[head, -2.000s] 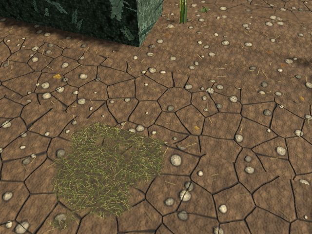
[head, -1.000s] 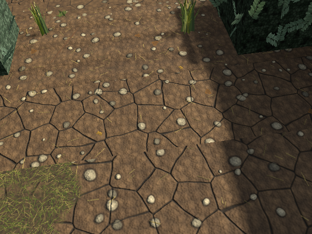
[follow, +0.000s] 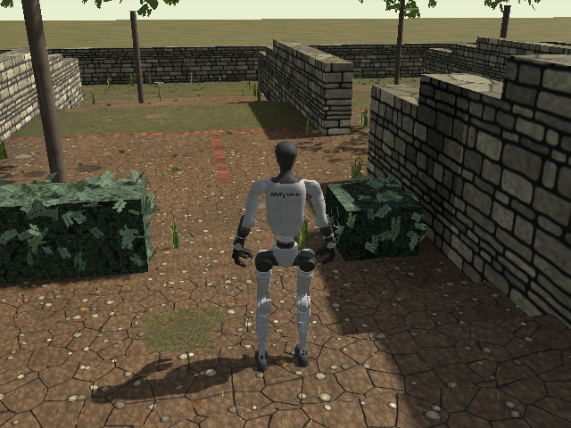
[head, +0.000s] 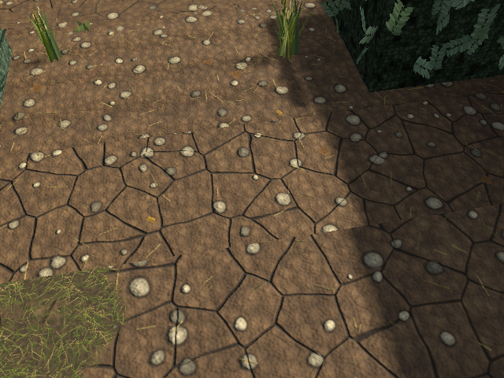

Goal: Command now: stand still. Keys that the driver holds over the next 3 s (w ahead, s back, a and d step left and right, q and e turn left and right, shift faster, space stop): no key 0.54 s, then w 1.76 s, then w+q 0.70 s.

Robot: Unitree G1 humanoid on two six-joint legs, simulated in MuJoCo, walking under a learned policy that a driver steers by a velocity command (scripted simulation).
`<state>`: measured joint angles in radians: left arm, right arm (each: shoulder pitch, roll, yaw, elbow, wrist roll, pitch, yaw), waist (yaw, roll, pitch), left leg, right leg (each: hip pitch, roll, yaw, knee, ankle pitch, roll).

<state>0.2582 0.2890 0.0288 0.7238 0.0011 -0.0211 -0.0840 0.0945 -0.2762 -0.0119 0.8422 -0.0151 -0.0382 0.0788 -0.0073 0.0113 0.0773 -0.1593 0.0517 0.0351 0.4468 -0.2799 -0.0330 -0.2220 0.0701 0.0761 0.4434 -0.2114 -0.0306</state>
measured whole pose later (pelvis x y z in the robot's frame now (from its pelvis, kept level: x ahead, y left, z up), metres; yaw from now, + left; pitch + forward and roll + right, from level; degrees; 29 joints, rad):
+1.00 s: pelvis +0.12 +0.02 -0.01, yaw +1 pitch -1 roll +1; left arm 0.22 0.22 0.04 0.75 0.09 -0.08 -0.05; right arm 0.49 -0.20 0.01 0.96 -0.08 -0.11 -0.02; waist -0.09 -0.01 0.02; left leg 0.11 -0.01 0.04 0.31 -0.40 0.02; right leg -0.53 -0.04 0.00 0.99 -0.27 -0.07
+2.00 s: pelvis +0.71 +0.04 -0.15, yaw +1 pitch +0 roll +1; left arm 0.13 0.22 0.02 0.87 0.08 -0.08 -0.04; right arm 0.48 -0.19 0.01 1.00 -0.07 -0.12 0.04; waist -0.08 -0.03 0.02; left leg -0.10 -0.09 0.06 0.24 -0.14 0.09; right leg -0.66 -0.10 0.04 0.86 -0.06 -0.04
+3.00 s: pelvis +1.27 +0.02 -0.33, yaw +20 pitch +4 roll +1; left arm 0.05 0.24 0.04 0.70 -0.01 -0.10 0.03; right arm 0.32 -0.24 -0.07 0.81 0.03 -0.03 -0.03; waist -0.06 -0.03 -0.04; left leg -0.27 -0.16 -0.18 0.52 -0.31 0.07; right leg -0.60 -0.03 0.12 0.59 -0.04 0.06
